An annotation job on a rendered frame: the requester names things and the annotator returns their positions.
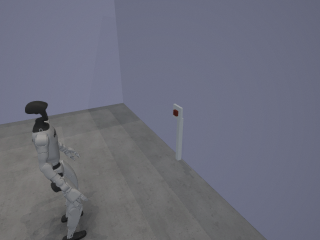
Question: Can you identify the robot right forearm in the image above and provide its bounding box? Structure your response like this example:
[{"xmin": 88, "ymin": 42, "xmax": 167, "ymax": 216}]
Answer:
[{"xmin": 42, "ymin": 164, "xmax": 72, "ymax": 194}]

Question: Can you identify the right robot upper arm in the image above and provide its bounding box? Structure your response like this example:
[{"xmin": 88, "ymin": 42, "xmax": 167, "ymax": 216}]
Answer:
[{"xmin": 35, "ymin": 133, "xmax": 53, "ymax": 173}]

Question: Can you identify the robot right shin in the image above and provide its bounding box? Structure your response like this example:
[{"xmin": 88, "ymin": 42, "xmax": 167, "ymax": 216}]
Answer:
[{"xmin": 67, "ymin": 206, "xmax": 83, "ymax": 239}]

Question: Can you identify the robot shin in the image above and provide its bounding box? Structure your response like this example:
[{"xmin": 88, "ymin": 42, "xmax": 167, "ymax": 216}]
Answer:
[
  {"xmin": 65, "ymin": 188, "xmax": 79, "ymax": 217},
  {"xmin": 67, "ymin": 206, "xmax": 83, "ymax": 239}
]

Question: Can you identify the panel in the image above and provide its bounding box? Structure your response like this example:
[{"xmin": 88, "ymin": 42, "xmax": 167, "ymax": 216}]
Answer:
[{"xmin": 173, "ymin": 104, "xmax": 184, "ymax": 161}]

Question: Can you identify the button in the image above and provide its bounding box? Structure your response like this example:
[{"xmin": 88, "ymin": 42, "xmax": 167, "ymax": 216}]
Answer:
[{"xmin": 173, "ymin": 109, "xmax": 179, "ymax": 117}]

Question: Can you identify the robot left shin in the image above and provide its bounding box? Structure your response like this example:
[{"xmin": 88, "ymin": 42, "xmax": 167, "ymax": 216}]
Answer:
[{"xmin": 65, "ymin": 188, "xmax": 79, "ymax": 217}]

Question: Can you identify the robot left hand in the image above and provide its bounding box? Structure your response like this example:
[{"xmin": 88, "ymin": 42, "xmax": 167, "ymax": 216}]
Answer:
[{"xmin": 64, "ymin": 147, "xmax": 80, "ymax": 160}]

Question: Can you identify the robot left forearm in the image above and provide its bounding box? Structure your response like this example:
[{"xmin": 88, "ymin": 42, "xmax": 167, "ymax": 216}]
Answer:
[{"xmin": 58, "ymin": 141, "xmax": 68, "ymax": 152}]

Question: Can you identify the robot right hand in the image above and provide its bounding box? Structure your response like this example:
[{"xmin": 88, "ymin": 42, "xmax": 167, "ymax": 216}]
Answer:
[{"xmin": 66, "ymin": 188, "xmax": 89, "ymax": 208}]

